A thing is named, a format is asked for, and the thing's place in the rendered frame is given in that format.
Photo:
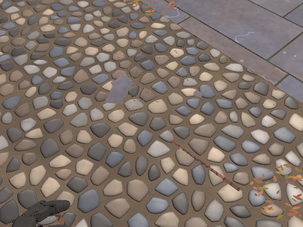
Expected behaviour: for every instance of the left robot hand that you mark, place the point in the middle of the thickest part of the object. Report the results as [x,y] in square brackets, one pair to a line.
[40,211]

